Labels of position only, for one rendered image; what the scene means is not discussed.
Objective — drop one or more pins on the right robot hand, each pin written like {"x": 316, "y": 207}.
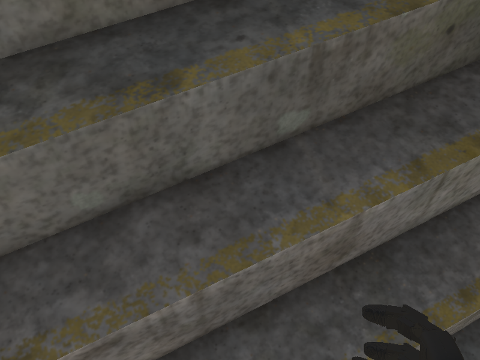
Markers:
{"x": 435, "y": 344}

